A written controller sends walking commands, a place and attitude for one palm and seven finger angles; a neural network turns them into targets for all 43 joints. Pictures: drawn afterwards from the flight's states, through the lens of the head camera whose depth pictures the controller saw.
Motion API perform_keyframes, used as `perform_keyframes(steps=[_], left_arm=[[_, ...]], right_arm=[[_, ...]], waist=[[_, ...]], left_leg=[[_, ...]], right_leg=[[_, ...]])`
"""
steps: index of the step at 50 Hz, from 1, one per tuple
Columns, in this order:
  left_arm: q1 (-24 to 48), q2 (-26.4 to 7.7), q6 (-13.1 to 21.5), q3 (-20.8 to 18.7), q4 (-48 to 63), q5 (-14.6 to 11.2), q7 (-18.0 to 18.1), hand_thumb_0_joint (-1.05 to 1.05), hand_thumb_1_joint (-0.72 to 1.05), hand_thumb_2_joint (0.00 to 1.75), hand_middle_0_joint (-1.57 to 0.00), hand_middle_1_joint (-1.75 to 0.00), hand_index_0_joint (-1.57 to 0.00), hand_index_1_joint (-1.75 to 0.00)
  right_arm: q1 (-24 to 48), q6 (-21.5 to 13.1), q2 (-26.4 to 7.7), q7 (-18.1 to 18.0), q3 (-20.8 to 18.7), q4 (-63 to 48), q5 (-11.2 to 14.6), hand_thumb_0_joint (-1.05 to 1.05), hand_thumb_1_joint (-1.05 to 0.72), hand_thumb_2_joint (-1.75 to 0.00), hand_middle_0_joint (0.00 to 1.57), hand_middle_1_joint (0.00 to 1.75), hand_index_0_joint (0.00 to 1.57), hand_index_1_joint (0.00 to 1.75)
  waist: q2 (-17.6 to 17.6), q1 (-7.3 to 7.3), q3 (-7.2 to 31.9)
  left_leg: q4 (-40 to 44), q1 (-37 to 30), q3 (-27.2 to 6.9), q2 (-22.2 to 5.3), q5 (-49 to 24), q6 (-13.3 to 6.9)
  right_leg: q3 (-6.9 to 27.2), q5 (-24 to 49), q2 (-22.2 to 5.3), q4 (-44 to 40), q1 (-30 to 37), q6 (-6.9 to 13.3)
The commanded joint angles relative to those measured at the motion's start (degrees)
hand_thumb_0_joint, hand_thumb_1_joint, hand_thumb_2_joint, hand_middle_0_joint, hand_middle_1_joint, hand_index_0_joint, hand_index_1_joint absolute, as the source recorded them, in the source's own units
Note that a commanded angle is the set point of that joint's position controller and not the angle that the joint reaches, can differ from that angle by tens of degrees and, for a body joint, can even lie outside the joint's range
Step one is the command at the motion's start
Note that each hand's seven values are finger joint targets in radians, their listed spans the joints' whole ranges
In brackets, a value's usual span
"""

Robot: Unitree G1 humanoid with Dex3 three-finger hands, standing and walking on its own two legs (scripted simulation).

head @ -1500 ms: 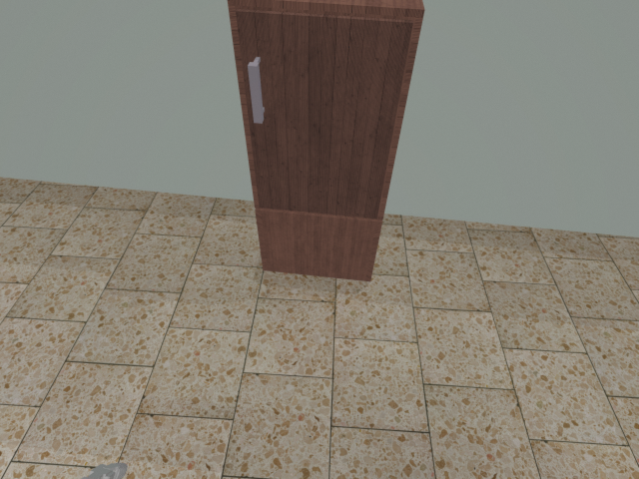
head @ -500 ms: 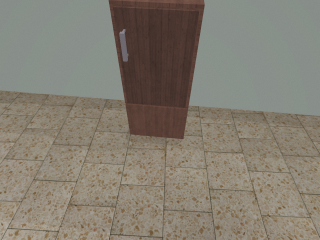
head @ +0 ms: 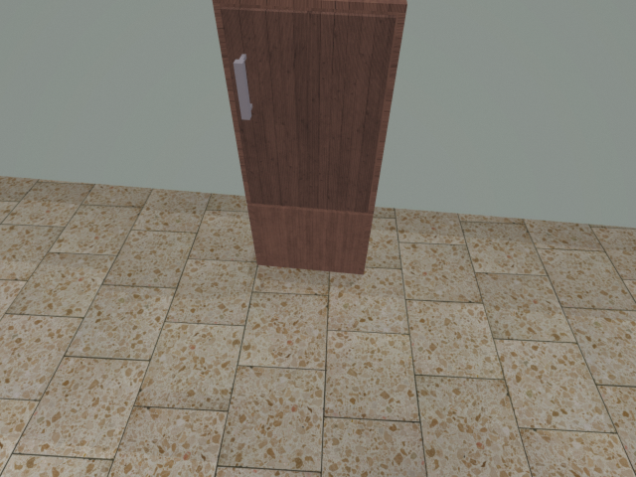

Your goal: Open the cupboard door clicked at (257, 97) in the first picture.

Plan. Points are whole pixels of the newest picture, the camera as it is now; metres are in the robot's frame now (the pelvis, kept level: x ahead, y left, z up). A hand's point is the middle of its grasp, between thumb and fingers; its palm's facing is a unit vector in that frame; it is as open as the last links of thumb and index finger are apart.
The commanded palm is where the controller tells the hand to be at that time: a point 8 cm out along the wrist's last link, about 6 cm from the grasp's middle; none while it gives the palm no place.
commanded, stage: take the last steps up to it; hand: left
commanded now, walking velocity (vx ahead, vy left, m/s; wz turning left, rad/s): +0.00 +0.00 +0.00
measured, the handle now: (244, 87) +0.98 +0.24 +0.02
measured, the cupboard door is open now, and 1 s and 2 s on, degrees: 0 0 0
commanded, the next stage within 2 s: come to a stop and stand still in 1.16 s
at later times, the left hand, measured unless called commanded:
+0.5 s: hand out of the picture +0.05 +0.24 -0.19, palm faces -0.01 -0.99 -0.16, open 7.4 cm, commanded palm none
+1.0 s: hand (216, 351) +0.36 +0.21 -0.18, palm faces +0.05 -0.98 -0.20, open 7.2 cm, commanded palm none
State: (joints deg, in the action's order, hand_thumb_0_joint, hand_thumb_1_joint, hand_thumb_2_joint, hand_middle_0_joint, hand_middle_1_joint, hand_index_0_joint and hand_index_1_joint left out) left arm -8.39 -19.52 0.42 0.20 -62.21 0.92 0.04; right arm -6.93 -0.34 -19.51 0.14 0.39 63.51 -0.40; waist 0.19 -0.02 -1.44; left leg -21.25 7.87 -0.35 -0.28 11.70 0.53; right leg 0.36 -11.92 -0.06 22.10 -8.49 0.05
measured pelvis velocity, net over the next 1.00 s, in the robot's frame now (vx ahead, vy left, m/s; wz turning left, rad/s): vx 0.27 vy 0.03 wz -0.01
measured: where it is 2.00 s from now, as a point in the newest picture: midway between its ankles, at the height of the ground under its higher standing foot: (306, 446)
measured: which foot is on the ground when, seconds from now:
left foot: down 0.00-0.84, up 0.86-1.00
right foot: down 0.00-0.38, up 0.40-0.82, down 0.84-1.00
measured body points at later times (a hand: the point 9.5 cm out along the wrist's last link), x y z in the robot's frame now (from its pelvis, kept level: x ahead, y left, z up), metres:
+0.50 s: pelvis +0.08 +0.05 -0.01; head +0.08 +0.07 +0.44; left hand +0.05 +0.29 -0.17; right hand +0.04 -0.18 -0.15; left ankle +0.03 +0.12 -0.75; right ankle +0.03 -0.08 -0.68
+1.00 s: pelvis +0.27 +0.03 -0.02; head +0.28 +0.03 +0.43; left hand +0.35 +0.26 -0.16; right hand +0.21 -0.17 -0.18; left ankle +0.19 +0.15 -0.65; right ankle +0.32 -0.04 -0.75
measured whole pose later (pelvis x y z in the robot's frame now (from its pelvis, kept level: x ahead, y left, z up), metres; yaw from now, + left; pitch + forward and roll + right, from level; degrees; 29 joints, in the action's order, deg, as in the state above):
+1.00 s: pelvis +0.27 +0.03 -0.02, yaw -1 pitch -2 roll -1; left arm -11.7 -8.4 4.1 -3.8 -58.4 0.9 1.8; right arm -22.6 -1.3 -6.6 -0.9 -2.1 65.5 -1.0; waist 1.1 -1.7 -2.3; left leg -72.0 22.5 2.2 -3.9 20.2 -1.7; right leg -10.5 -13.7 0.8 31.7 -15.9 4.7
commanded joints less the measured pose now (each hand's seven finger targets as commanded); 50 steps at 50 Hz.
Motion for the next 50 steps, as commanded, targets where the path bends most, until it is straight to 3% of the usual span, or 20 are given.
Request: perform_keyframes(steps=[1,4,7,10,13,15,17,19,20,24,27,35,38,40,41,42,43,44,46,50], left_arm=[[2.16,-11.78,1.35,-2.24,3.48,-0.26,0.67,0.00,0.90,0.90,-0.20,-0.30,-0.20,-0.30],[0.81,-8.77,1.01,-1.64,2.75,-0.36,0.78,0.00,0.90,0.90,-0.20,-0.30,-0.20,-0.30],[-3.80,-5.64,-0.30,-1.14,1.42,0.08,0.62,0.00,0.90,0.90,-0.20,-0.30,-0.20,-0.30],[-7.57,-8.00,-0.54,-2.55,1.77,0.35,0.40,0.00,0.90,0.90,-0.20,-0.30,-0.20,-0.30],[-10.51,-7.93,0.35,-3.75,2.32,0.42,0.51,0.00,0.90,0.90,-0.20,-0.30,-0.20,-0.30],[-10.07,-7.39,0.89,-4.21,2.89,0.46,0.57,0.00,0.90,0.90,-0.20,-0.30,-0.20,-0.30],[-7.22,-4.38,0.66,-3.90,3.90,0.24,0.37,0.00,0.90,0.90,-0.20,-0.30,-0.20,-0.30],[-5.40,2.71,0.56,-2.52,6.44,-0.14,-0.17,0.00,0.90,0.90,-0.20,-0.30,-0.20,-0.30],[-2.64,1.52,0.82,-2.74,7.45,0.57,0.29,0.00,0.90,0.90,-0.20,-0.30,-0.20,-0.30],[-5.09,5.04,1.35,-2.96,4.61,0.72,-0.63,0.00,0.90,0.90,-0.20,-0.30,-0.20,-0.30],[-6.87,6.66,0.79,-3.09,4.05,0.57,-0.83,0.00,0.90,0.90,-0.20,-0.30,-0.20,-0.30],[3.08,9.09,1.19,-2.94,7.62,0.18,-1.07,0.00,0.90,0.90,-0.20,-0.30,-0.20,-0.30],[-0.23,8.53,1.52,-3.29,6.95,0.33,-0.56,0.00,0.90,0.90,-0.20,-0.30,-0.20,-0.30],[-8.72,6.77,2.01,-3.96,4.68,0.68,-0.11,0.00,0.90,0.90,-0.20,-0.30,-0.20,-0.30],[-15.71,5.01,2.65,-4.83,2.72,0.99,0.09,0.00,0.90,0.90,-0.20,-0.30,-0.20,-0.30],[-22.76,0.06,3.63,-6.15,1.21,1.42,0.64,0.00,0.90,0.90,-0.20,-0.30,-0.20,-0.30],[-25.71,-3.61,3.50,-6.85,0.13,0.33,0.96,0.00,0.90,0.90,-0.20,-0.30,-0.20,-0.30],[-21.12,-3.12,2.98,-6.83,1.23,-0.60,1.12,0.00,0.90,0.90,-0.20,-0.30,-0.20,-0.30],[-12.01,2.87,2.94,-5.02,3.33,-0.33,1.44,0.00,0.90,0.90,-0.20,-0.30,-0.20,-0.30],[-10.00,7.13,4.20,-3.36,3.08,0.53,1.50,0.00,0.90,0.90,-0.20,-0.30,-0.20,-0.30]], right_arm=[[2.82,-1.57,-11.78,-0.87,-2.37,-3.61,-0.05,0.00,-0.90,-0.90,0.20,0.30,0.20,0.30],[1.71,-1.22,-8.66,-0.75,-1.62,-2.85,-0.17,0.00,-0.90,-0.90,0.20,0.30,0.20,0.30],[-2.24,0.06,-3.67,-0.25,-0.58,-1.96,-0.77,0.00,-0.90,-0.90,0.20,0.30,0.20,0.30],[-3.41,0.23,-2.97,-0.08,-0.93,-3.12,-1.13,0.00,-0.90,-0.90,0.20,0.30,0.20,0.30],[-3.15,-0.46,-2.71,0.11,-1.71,-4.99,-1.04,0.00,-0.90,-0.90,0.20,0.30,0.20,0.30],[-5.86,-1.18,-1.41,0.29,-1.97,-5.09,-0.70,0.00,-0.90,-0.90,0.20,0.30,0.20,0.30],[-13.91,-2.02,0.08,0.12,-2.01,-2.80,-0.38,0.00,-0.90,-0.90,0.20,0.30,0.20,0.30],[-24.87,-2.40,-6.91,-1.09,-4.28,0.12,-1.18,0.00,-0.90,-0.90,0.20,0.30,0.20,0.30],[-25.86,-2.17,-5.73,-1.10,-3.88,0.11,-0.85,0.00,-0.90,-0.90,0.20,0.30,0.20,0.30],[-22.75,-4.01,1.66,-1.96,-2.09,-0.58,-0.56,0.00,-0.90,-0.90,0.20,0.30,0.20,0.30],[-24.03,-4.92,3.85,-2.44,-1.77,0.97,-0.20,0.00,-0.90,-0.90,0.20,0.30,0.20,0.30],[-28.93,-4.91,6.81,-2.91,-1.85,4.81,-0.59,0.00,-0.90,-0.90,0.20,0.30,0.20,0.30],[-28.51,-4.58,5.54,-3.04,-2.25,5.47,-0.42,0.00,-0.90,-0.90,0.20,0.30,0.20,0.30],[-26.99,-4.32,4.72,-2.96,-2.68,5.00,-0.28,0.00,-0.90,-0.90,0.20,0.30,0.20,0.30],[-25.57,-4.32,4.83,-2.81,-2.72,4.18,0.00,0.00,-0.90,-0.90,0.20,0.30,0.20,0.30],[-26.65,-4.49,6.82,-2.07,-2.44,2.78,0.57,0.00,-0.90,-0.90,0.20,0.30,0.20,0.30],[-28.13,-4.62,8.56,-1.93,-2.60,1.59,0.63,0.00,-0.90,-0.90,0.20,0.30,0.20,0.30],[-24.10,-3.91,7.51,-1.93,-3.34,0.85,0.40,0.00,-0.90,-0.90,0.20,0.30,0.20,0.30],[-18.82,-3.01,9.78,-1.15,-3.11,-0.25,-0.38,0.00,-0.90,-0.90,0.20,0.30,0.20,0.30],[-21.35,-0.81,12.09,-0.57,-2.87,0.14,-1.11,0.00,-0.90,-0.90,0.20,0.30,0.20,0.30]], waist=[[-0.35,0.07,3.26],[-0.58,0.15,3.55],[-3.22,0.73,0.31],[-8.87,2.05,-2.98],[-9.42,2.55,-5.78],[-6.35,1.04,-4.83],[-2.52,-2.66,-3.20],[18.13,-5.81,-3.64],[14.81,-5.61,-5.61],[0.88,-2.11,-7.51],[4.58,-0.60,-5.94],[6.52,-2.40,-8.38],[6.26,-0.40,-6.57],[4.77,3.67,-2.56],[2.83,6.84,0.32],[-6.12,8.86,6.77],[-12.33,6.72,11.86],[-4.32,6.07,6.14],[-0.49,2.39,-4.82],[-2.37,-2.32,-4.80]], left_leg=[[3.00,-0.95,-5.29,-6.44,-9.00,-1.98],[2.85,-0.79,-4.46,-6.21,-6.62,-1.49],[-0.49,3.91,-1.79,-3.43,7.39,-0.70],[-8.73,12.14,1.84,-0.78,12.75,-0.33],[-16.51,18.13,2.52,-2.65,13.79,-0.60],[-12.83,14.59,3.07,-3.34,13.08,-0.92],[-1.70,-0.97,2.93,-2.42,7.53,-1.49],[11.71,-10.70,-20.94,-19.44,14.44,-8.49],[12.51,-8.79,-23.81,-22.07,14.02,-11.06],[10.27,-7.54,-11.30,-17.02,-12.39,-11.19],[9.82,-8.64,-4.50,-14.41,-22.99,-10.52],[8.84,-10.29,1.38,-11.71,-33.48,-9.03],[2.37,-9.64,2.48,-13.35,-47.21,-9.11],[-7.98,-7.89,3.41,-12.47,-50.68,-7.64],[-18.50,-0.85,4.50,-10.93,-43.32,-6.01],[-36.67,12.35,6.59,-5.26,-21.15,-3.79],[-56.13,21.42,5.27,1.83,18.42,-2.12],[-60.52,24.19,-0.93,-1.44,17.69,-3.37],[-57.49,24.20,-1.21,-6.16,8.87,-3.29],[-46.58,18.49,1.09,-7.24,4.79,-1.18]], right_leg=[[5.76,9.38,-6.94,-3.81,0.58,1.75],[5.57,6.96,-7.06,-4.30,1.09,1.28],[8.86,-12.22,-7.65,-6.76,-0.75,1.82],[16.34,-23.35,-12.44,-11.32,0.44,5.56],[20.79,-19.24,-17.10,-12.08,1.61,9.99],[16.91,-13.20,-17.11,-8.66,0.36,10.36],[7.88,-10.97,-10.64,0.40,-9.71,6.66],[-6.10,-20.25,1.30,27.30,-27.11,0.87],[-1.43,-21.01,-1.11,34.75,-30.04,1.75],[-1.10,-8.39,-5.87,43.23,-30.93,0.87],[-2.89,-4.43,-5.88,42.00,-30.46,-0.05],[-8.89,0.77,-3.25,21.07,-26.04,1.30],[-9.58,-1.18,-0.52,17.39,-17.28,3.53],[-9.83,-0.05,1.10,13.57,-6.82,4.59],[-7.86,3.77,-0.36,9.69,5.02,5.52],[9.31,5.12,-13.87,6.09,18.69,10.89],[32.23,10.43,-27.97,-2.66,21.88,17.61],[30.31,1.60,-27.76,-6.98,15.10,18.11],[19.85,-9.12,-22.63,-10.95,-3.99,12.88],[3.95,3.16,-16.06,-12.05,-13.32,9.61]])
